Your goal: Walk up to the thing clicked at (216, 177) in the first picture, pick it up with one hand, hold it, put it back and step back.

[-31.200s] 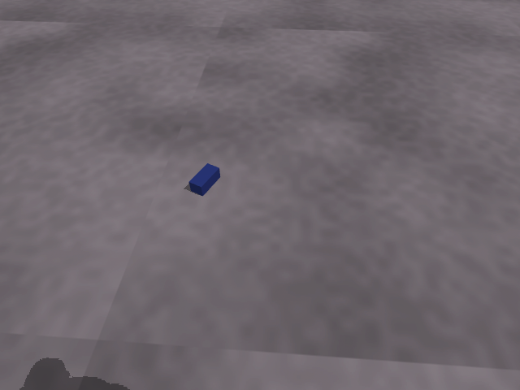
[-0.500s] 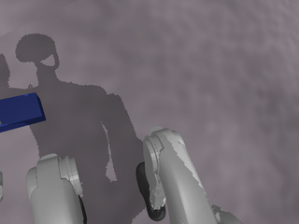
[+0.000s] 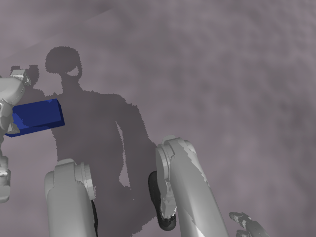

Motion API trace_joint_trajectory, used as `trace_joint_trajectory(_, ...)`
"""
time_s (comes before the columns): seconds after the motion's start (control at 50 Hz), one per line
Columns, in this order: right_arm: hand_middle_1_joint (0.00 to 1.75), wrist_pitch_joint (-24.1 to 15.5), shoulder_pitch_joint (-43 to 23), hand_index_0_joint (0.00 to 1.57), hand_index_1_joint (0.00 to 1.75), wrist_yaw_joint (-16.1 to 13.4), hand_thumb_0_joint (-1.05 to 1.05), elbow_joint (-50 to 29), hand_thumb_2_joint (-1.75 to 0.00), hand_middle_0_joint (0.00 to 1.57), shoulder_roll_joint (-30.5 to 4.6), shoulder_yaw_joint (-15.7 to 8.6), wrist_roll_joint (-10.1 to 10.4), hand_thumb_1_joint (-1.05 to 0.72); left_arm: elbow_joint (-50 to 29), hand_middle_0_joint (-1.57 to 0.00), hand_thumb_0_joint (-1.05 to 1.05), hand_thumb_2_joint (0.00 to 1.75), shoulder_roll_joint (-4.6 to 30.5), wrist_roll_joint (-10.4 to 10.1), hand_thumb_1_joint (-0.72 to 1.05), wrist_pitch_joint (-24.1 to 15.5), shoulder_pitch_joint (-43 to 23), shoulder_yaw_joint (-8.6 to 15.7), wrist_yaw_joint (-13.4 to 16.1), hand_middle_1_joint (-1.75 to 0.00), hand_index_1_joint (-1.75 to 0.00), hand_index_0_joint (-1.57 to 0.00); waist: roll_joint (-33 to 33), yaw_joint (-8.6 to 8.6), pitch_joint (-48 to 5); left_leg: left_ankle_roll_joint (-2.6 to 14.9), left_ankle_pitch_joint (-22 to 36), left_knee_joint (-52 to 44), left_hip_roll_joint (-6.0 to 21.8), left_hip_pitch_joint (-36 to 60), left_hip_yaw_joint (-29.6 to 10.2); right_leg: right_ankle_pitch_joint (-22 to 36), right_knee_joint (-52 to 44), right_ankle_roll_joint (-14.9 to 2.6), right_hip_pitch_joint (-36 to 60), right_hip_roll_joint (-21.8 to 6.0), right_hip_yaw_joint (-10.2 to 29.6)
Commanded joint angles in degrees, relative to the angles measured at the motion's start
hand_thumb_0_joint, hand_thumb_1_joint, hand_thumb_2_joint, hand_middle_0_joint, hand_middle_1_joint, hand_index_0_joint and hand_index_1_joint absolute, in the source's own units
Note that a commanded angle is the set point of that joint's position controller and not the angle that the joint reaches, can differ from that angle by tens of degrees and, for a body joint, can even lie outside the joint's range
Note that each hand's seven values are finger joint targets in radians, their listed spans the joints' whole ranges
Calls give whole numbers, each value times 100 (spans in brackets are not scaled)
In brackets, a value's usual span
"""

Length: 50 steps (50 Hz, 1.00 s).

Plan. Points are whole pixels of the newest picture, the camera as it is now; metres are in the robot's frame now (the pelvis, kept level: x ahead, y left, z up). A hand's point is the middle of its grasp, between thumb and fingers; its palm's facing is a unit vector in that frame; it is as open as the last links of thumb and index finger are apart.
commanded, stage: home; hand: left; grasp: from above
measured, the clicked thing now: (34, 117) +0.51 +0.26 -0.33
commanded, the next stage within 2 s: none
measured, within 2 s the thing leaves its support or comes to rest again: neither
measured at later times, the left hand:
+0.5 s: hand (1, 105) +0.47 +0.26 -0.10, palm faces -0.35 -0.37 -0.86, open 10.2 cm
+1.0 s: hand out of the picture +0.30 +0.21 +0.12, palm faces -0.03 -0.92 -0.38, open 7.4 cm
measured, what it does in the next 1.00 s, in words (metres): rises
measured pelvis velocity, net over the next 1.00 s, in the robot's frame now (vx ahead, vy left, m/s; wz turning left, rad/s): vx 0.03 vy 0.00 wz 0.07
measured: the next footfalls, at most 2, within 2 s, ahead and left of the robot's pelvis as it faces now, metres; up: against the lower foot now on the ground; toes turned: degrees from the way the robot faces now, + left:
none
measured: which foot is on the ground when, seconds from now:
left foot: down 0.00-1.00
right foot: down 0.00-1.00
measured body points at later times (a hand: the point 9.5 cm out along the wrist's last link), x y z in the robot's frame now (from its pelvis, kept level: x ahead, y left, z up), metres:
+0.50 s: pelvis +0.02 +0.01 +0.04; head +0.23 +0.04 +0.43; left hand +0.48 +0.28 -0.05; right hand +0.07 -0.25 -0.09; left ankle +0.09 +0.13 -0.33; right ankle +0.12 -0.13 -0.33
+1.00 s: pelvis +0.03 +0.00 +0.22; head +0.15 +0.03 +0.65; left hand +0.30 +0.26 +0.14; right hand +0.26 -0.22 +0.13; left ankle +0.09 +0.13 -0.33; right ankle +0.12 -0.13 -0.33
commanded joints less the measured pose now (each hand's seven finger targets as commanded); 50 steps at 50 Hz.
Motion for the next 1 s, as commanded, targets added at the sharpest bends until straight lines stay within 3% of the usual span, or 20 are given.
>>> trace_joint_trajectory(0.0, 30, -150, 1149, 20, 30, -35, 0, -35, -90, 20, -1242, -292, -174, -90, -414, -9, 0, 100, 1614, 236, -51, -136, -2257, 420, 737, -102, -101, -9, 1493, -198, -3469, 273, 307, -1138, -139, 2198, 554, 256, -1044, -429, 1666, 188, -504)
trace_joint_trajectory(0.04, 30, -237, 1210, 20, 30, -21, 0, -24, -89, 20, -1263, -299, -254, -88, -549, -17, 0, 91, 1605, 312, -43, -141, -2464, 451, 953, -94, -93, -17, 1855, -291, -3550, 225, 336, -1105, -96, 2499, 521, 316, -926, -442, 1513, 199, -584)
trace_joint_trajectory(0.1, 30, -338, 1339, 20, 30, 25, 0, -3, -89, 20, -1305, -381, -318, -88, -937, -24, 0, 88, 1799, 290, -35, -30, -2368, 729, 1214, -86, -85, -22, 2318, -219, -3982, 186, 539, -1082, -86, 2791, 548, 547, -751, -452, 1532, 171, -643)
trace_joint_trajectory(0.14, 30, -364, 1338, 20, 30, 61, 0, -43, -89, 20, -1380, -514, -284, -88, -1518, -25, 0, 92, 1965, 122, -24, 144, -2148, 988, 1323, -70, -70, -22, 2735, 17, -4637, 143, 865, -1171, -84, 3243, 564, 829, -651, -480, 1578, 127, -644)
trace_joint_trajectory(0.2, 30, -350, 1454, 20, 30, 154, 0, 17, -90, 20, -1328, -673, -194, -89, -1702, -23, 0, 89, 1664, -227, -4, 491, -1840, 962, 1217, -59, -61, -21, 2813, 35, -4957, 133, 1097, -1268, -56, 3481, 585, 1080, -663, -517, 1694, 135, -632)
trace_joint_trajectory(0.28, 30, -260, 1610, 20, 30, 200, 0, 102, -90, 20, -1258, -831, 6, -89, -2123, -23, 0, 91, 1433, -933, 16, 865, -1350, 1058, 825, -54, -55, -21, 2534, 308, -5144, 198, 1139, -1525, -66, 3422, 615, 1136, -968, -496, 2101, 111, -534)
trace_joint_trajectory(0.32, 30, -206, 1647, 20, 30, 231, 0, 76, -90, 20, -1185, -889, 128, -89, -2375, -22, 0, 86, 959, -1398, 25, 1036, -849, 886, 484, -47, -49, -20, 2260, 376, -5037, 227, 1169, -1718, -67, 3445, 620, 1144, -1229, -477, 2412, 134, -495)
trace_joint_trajectory(0.36, 30, -118, 1590, 20, 30, 203, 0, -2, -90, 20, -1183, -960, 274, -89, -2901, -21, 0, 88, 789, -1873, 41, 1172, -379, 900, 152, -43, -44, -20, 2016, 490, -5038, 228, 1157, -1995, -61, 3593, 503, 1136, -1430, -467, 2549, 127, -465)
trace_joint_trajectory(0.4, 30, -27, 1426, 20, 30, 177, 0, -202, -90, 20, -1113, -984, 399, -90, -3456, -21, 0, 90, 380, -2296, 57, 1305, 258, 712, -268, -40, -41, -21, 1662, 507, -4795, 254, 1009, -2260, -48, 3563, 413, 1056, -1695, -451, 2745, 141, -436)
trace_joint_trajectory(0.46, 30, 60, 1117, 20, 30, 80, 0, -456, -90, 20, -984, -1005, 516, -90, -4231, -21, 0, 91, 59, -2957, 77, 1405, 1097, 742, -782, -35, -35, -20, 1114, 607, -4300, 284, 953, -2534, -46, 3382, 356, 1058, -2060, -439, 3079, 135, -380)
trace_joint_trajectory(0.48, 30, 76, 941, 20, 30, 47, 0, -679, -90, 20, -962, -1019, 556, -90, -4626, -21, 0, 93, 139, -3140, 85, 1421, 1299, 824, -908, -34, -34, -21, 896, 692, -4386, 305, 914, -2653, -26, 3430, 357, 1039, -2185, -415, 3339, 144, -336)
trace_joint_trajectory(0.5, 30, 100, 929, 20, 30, 3, 0, -583, -90, 20, -884, -1008, 572, -90, -4801, -20, 0, 92, -221, -3363, 90, 1454, 1530, 615, -1039, -31, -31, -20, 840, 660, -4111, 311, 862, -2719, -33, 3416, 380, 1010, -2368, -418, 3341, 126, -294)
trace_joint_trajectory(0.54, 30, 87, 771, 20, 30, -55, 0, -757, -90, 20, -770, -995, 603, -90, -5331, -20, 0, 90, -375, -3733, 90, 1490, 1948, 618, -1191, -30, -30, -20, 692, 733, -3956, 321, 771, -2939, -4, 3489, 441, 908, -2645, -401, 3675, 129, -232)
trace_joint_trajectory(0.6, 30, 59, 538, 20, 30, -181, 0, -946, -90, 20, -698, -1023, 671, -90, -6217, -20, 0, 90, -350, -4159, 90, 1542, 2300, 794, -1232, -30, -30, -20, 839, 953, -4127, 295, 656, -3346, 28, 4052, 435, 761, -2983, -406, 3997, 94, -158)
trace_joint_trajectory(0.64, 30, 11, 366, 20, 30, -274, 0, -1029, -90, 20, -631, -1001, 705, -90, -6373, -20, 0, 90, -741, -4447, 90, 1625, 2612, 614, -1236, -30, -30, -20, 769, 880, -3798, 276, 467, -3632, 61, 4287, 387, 605, -3226, -403, 4027, 87, -157)
trace_joint_trajectory(0.7, 30, -95, 212, 20, 30, -434, 0, -1128, -90, 20, -565, -994, 750, -90, -6905, -20, 0, 90, -838, -4826, 90, 1779, 3099, 697, -1183, -30, -30, -20, 763, 979, -3725, 266, 335, -4015, 57, 4750, 432, 453, -3704, -402, 4404, 92, -84)
trace_joint_trajectory(0.74, 30, -175, 49, 20, 30, -535, 0, -1205, -90, 20, -530, -968, 775, -90, -7218, -20, 0, 90, -1128, -5166, 90, 1946, 3498, 534, -1171, -30, -30, -20, 677, 937, -3631, 270, 267, -4274, 52, 4949, 437, 389, -4010, -383, 4738, 83, -29)
trace_joint_trajectory(0.78, 30, -242, -81, 20, 30, -656, 0, -1260, -90, 20, -527, -940, 806, -90, -7542, -20, 0, 90, -1054, -5515, 90, 2127, 3713, 693, -1123, -30, -30, -20, 688, 996, -3719, 269, 284, -4493, 63, 5346, 415, 395, -4243, -366, 5016, 74, 15)
trace_joint_trajectory(0.88, 30, -411, -349, 20, 30, -884, 0, -1432, -90, 20, -369, -783, 836, -90, -8041, -20, 0, 90, -1377, -6284, 90, 2501, 4545, 588, -1082, -30, -30, -20, 599, 955, -2992, 278, -241, -5351, 96, 5869, 278, -51, -4995, -325, 5500, 83, 62)
trace_joint_trajectory(0.98, 30, -562, -239, 20, 30, -1115, 0, -1539, -90, 20, -225, -631, 887, -90, -8506, -20, 0, 90, -1680, -6760, 90, 2874, 5446, 586, -1015, -30, -30, -20, 653, 1035, -2729, 221, 181, -6082, 130, 6848, 185, 321, -5599, -324, 6158, 90, 44)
